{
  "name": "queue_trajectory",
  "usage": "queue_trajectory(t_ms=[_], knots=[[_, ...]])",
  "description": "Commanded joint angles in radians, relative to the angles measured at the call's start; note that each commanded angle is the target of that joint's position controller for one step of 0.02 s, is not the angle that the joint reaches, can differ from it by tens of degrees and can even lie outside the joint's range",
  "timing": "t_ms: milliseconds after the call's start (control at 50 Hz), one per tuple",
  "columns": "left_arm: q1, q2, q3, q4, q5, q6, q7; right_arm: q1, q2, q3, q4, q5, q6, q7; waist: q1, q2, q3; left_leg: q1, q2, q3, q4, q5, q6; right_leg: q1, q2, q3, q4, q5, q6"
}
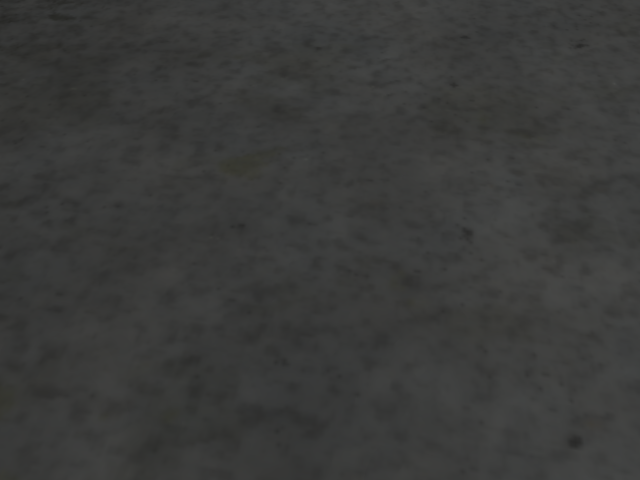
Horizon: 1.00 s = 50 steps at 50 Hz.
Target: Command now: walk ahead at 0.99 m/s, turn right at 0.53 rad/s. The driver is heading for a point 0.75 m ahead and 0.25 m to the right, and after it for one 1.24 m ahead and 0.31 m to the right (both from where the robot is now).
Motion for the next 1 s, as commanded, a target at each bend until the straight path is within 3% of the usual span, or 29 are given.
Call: queue_trajectory(t_ms=[20, 100, 160, 200, 240, 260, 280, 300, 320, 340, 360, 380, 400, 440, 520, 560, 600, 640, 660, 680, 700, 720, 740, 760, 780, 820, 880, 940, 1000], knots=[[-0.02, 0.047, 0.019, -0.045, 0.009, 0.031, -0.02, 0.028, -0.078, -0.027, -0.021, 0.028, -0.051, 0.001, -0.009, 0.063, 0.059, 0.046, 0.266, -0.166, -0.381, 0.177, 0.006, -0.191, -0.058, 0.005, -0.012, 0.076, 0.006], [-0.202, 0.028, 0.005, -0.117, -0.005, 0.02, -0.039, 0.053, -0.044, -0.014, 0.012, 0.025, -0.068, -0.002, -0.014, 0.091, 0.104, 0.061, 0.169, 0.078, -0.405, 0.604, -0.048, -0.207, -0.002, -0.122, -0.245, 0.284, -0.018], [-0.275, 0.034, -0.006, -0.15, -0.001, 0.012, -0.057, 0.08, -0.097, -0.015, 0.028, 0.03, -0.066, -0.029, -0.005, 0.057, 0.095, 0.153, 0.189, 0.146, -0.394, 0.964, -0.072, -0.099, 0.069, -0.231, -0.491, 0.364, -0.058], [-0.204, 0.075, 0.002, -0.131, -0.002, 0.018, -0.057, 0.081, -0.164, -0.028, 0.021, 0.028, -0.053, -0.056, 0.049, 0.106, 0.014, 0.257, 0.23, 0.15, -0.255, 1.332, -0.085, 0.033, 0.141, -0.272, -0.538, 0.34, -0.083], [0.063, 0.163, 0.035, -0.059, -0.003, 0.031, -0.041, 0.003, -0.232, -0.05, -0.01, 0.014, -0.02, -0.074, 0.2, 0.148, -0.124, 0.258, 0.268, 0.124, 0.079, 1.541, -0.083, 0.308, 0.201, -0.254, -0.518, 0.206, -0.117], [0.281, 0.216, 0.065, 0.006, 0.001, 0.035, -0.026, -0.064, -0.244, -0.056, -0.034, 0.004, -0.001, -0.073, 0.3, 0.126, -0.198, 0.162, 0.276, 0.09, 0.383, 1.453, -0.067, 0.517, 0.194, -0.18, -0.555, 0.124, -0.162], [0.343, 0.247, 0.091, 0.031, -0.013, 0.035, -0.004, -0.093, -0.209, -0.054, -0.028, 0.005, 0.01, -0.052, 0.313, 0.004, -0.175, 0.003, 0.148, 0.096, 0.804, 0.762, -0.057, 0.641, 0.155, -0.082, -0.668, 0.091, -0.215], [0.233, 0.285, 0.101, 0.032, -0.021, 0.044, 0.009, -0.111, -0.037, -0.004, -0.077, -0.019, -0.009, -0.03, 0.17, -0.24, -0.045, -0.373, -0.025, 0.025, 1.17, -0.176, -0.067, 0.669, 0.089, 0.103, -0.574, 0.27, -0.246], [0.143, 0.348, 0.108, -0.02, 0.007, 0.047, 0.011, -0.012, -0.033, 0.011, -0.191, 0.015, -0.033, -0.022, 0.049, -0.275, -0.231, -0.646, -0.036, -0.187, 1.281, -0.222, -0.09, 0.851, -0.081, 0.613, -0.82, -0.014, -0.445], [0.104, 0.283, 0.103, -0.053, 0.014, 0.043, 0.015, -0.051, -0.089, 0.016, -0.194, -0.003, -0.061, -0.021, 0.055, -0.078, -0.18, -0.693, 0.024, -0.257, 1.169, -0.139, -0.066, 0.779, -0.144, 0.797, -1.044, -0.297, -0.407], [0.068, 0.217, 0.088, -0.047, 0.016, 0.037, 0.019, -0.083, -0.128, 0.009, -0.183, -0.001, -0.069, -0.017, 0.009, 0.072, -0.048, -0.658, 0.073, -0.259, 1.04, -0.053, -0.066, 0.606, -0.128, 0.747, -1.098, -0.333, -0.348], [0.038, 0.203, 0.081, -0.039, 0.011, 0.025, 0.02, -0.109, -0.122, 0.013, -0.183, -0.017, -0.06, -0.021, -0.035, 0.124, 0.018, -0.597, 0.104, -0.252, 0.958, -0.043, -0.08, 0.459, -0.087, 0.659, -1.097, -0.231, -0.314], [0.02, 0.21, 0.079, -0.052, 0.008, 0.003, 0.026, -0.105, -0.116, 0.019, -0.184, -0.034, -0.039, -0.021, -0.063, 0.131, 0.038, -0.532, 0.128, -0.253, 0.89, -0.042, -0.101, 0.348, -0.047, 0.589, -1.089, -0.12, -0.305], [0.0, 0.196, 0.069, -0.053, -0.003, -0.028, 0.027, -0.127, -0.097, 0.03, -0.197, -0.039, 0.004, -0.016, -0.091, 0.125, 0.065, -0.423, 0.171, -0.219, 0.714, -0.042, -0.14, 0.162, 0.039, 0.443, -1.116, -0.025, -0.282], [0.045, 0.212, 0.083, -0.046, -0.012, -0.046, 0.018, -0.349, -0.046, 0.055, -0.29, -0.004, 0.006, 0.002, 0.004, 0.05, 0.071, -0.316, 0.144, -0.14, 0.297, 0.29, -0.15, 0.129, 0.14, 0.303, -1.113, 0.297, -0.212], [0.093, 0.226, 0.093, -0.035, -0.018, -0.043, 0.009, -0.388, -0.043, 0.057, -0.308, 0.011, 0.003, 0.001, 0.057, 0.007, 0.022, -0.281, 0.097, -0.12, 0.172, 0.399, -0.131, 0.238, 0.13, 0.314, -1.085, 0.451, -0.177], [0.096, 0.237, 0.1, -0.035, -0.015, -0.04, 0.012, -0.402, -0.063, 0.051, -0.323, 0.016, -0.002, -0.004, 0.065, -0.027, -0.003, -0.24, 0.072, -0.136, 0.076, 0.404, -0.111, 0.333, 0.106, 0.332, -1.034, 0.548, -0.152], [0.061, 0.265, 0.107, -0.046, -0.011, -0.042, 0.019, -0.293, -0.122, 0.025, -0.296, 0.016, -0.008, -0.018, 0.008, -0.037, -0.086, -0.054, 0.022, -0.152, 0.013, 0.329, -0.094, 0.389, 0.105, 0.346, -0.887, 0.757, -0.102], [0.024, 0.302, 0.114, -0.056, -0.002, -0.044, 0.017, -0.149, -0.177, 0.0, -0.26, 0.023, -0.013, -0.031, -0.076, -0.044, -0.175, 0.103, 0.015, -0.168, 0.028, 0.245, -0.084, 0.389, 0.106, 0.348, -0.716, 0.819, -0.08], [-0.041, 0.311, 0.113, -0.063, 0.01, -0.052, 0.014, 0.094, -0.222, -0.026, -0.192, 0.022, -0.014, -0.048, -0.218, -0.035, -0.275, 0.305, 0.051, -0.145, 0.055, 0.191, -0.066, 0.334, 0.117, 0.302, -0.488, 0.801, -0.069], [-0.058, 0.19, 0.081, -0.08, 0.021, -0.066, 0.018, 0.315, -0.273, -0.051, -0.138, -0.004, -0.02, -0.067, -0.285, 0.076, -0.375, 0.502, 0.216, -0.313, 0.068, -0.102, -0.034, 0.192, 0.165, 0.231, -0.147, 0.444, -0.064], [0.121, 0.042, 0.037, -0.115, -0.03, -0.069, 0.008, 0.245, -0.349, -0.066, -0.126, -0.032, -0.021, -0.055, -0.111, 0.481, -0.482, 0.651, 0.474, -0.966, -0.176, -0.287, 0.104, -0.082, 0.301, 0.132, 0.125, -0.225, -0.009], [0.11, 0.11, 0.027, -0.083, -0.001, -0.058, 0.016, 0.126, -0.272, -0.071, -0.145, -0.019, -0.013, -0.036, -0.101, 0.328, -0.362, 0.561, 0.441, -1.097, -0.248, -0.471, 0.161, -0.232, 0.215, 0.12, 0.178, -0.164, -0.033], [-0.013, 0.146, 0.033, -0.091, 0.02, -0.049, 0.009, 0.056, -0.174, -0.054, -0.152, -0.005, -0.012, -0.026, -0.108, 0.146, -0.226, 0.425, 0.388, -0.924, -0.24, -0.424, 0.17, -0.25, 0.162, 0.104, 0.148, -0.087, -0.029], [-0.101, 0.149, 0.03, -0.12, 0.034, -0.049, 0.001, 0.058, -0.136, -0.047, -0.122, -0.002, -0.012, -0.019, -0.106, 0.04, -0.136, 0.289, 0.341, -0.798, -0.244, -0.271, 0.162, -0.229, 0.139, 0.093, 0.085, -0.066, -0.023], [-0.194, 0.112, 0.014, -0.184, 0.063, -0.041, -0.016, 0.123, -0.106, -0.034, -0.045, 0.005, -0.021, -0.015, -0.067, 0.074, -0.063, 0.162, 0.263, -0.656, -0.246, -0.085, 0.146, -0.211, 0.098, 0.079, -0.029, -0.106, -0.009], [-0.276, 0.09, -0.013, -0.255, 0.079, -0.034, -0.023, 0.175, -0.116, -0.037, -0.004, 0.03, -0.032, -0.016, -0.037, 0.093, -0.006, 0.084, 0.237, -0.613, -0.303, 0.053, 0.169, -0.254, 0.04, 0.038, -0.207, -0.144, 0.042], [-0.374, 0.077, -0.046, -0.309, 0.044, -0.045, -0.048, 0.094, -0.178, -0.062, -0.032, 0.024, -0.028, -0.018, -0.013, 0.098, 0.022, -0.204, 0.158, -0.466, -0.396, 0.11, 0.131, 0.076, 0.064, -0.034, -0.564, 0.061, 0.079], [-0.333, 0.126, -0.026, -0.282, 0.024, -0.04, -0.035, 0.127, -0.221, -0.076, -0.031, 0.045, -0.032, 0.005, -0.001, 0.083, -0.002, -0.237, 0.193, -0.463, -0.386, 0.257, 0.106, 0.326, 0.097, -0.06, -0.642, 0.174, 0.078]])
